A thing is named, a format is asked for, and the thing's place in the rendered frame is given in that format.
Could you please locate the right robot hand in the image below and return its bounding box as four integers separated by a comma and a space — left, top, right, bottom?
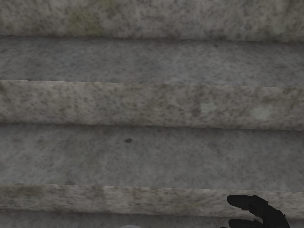
220, 195, 290, 228

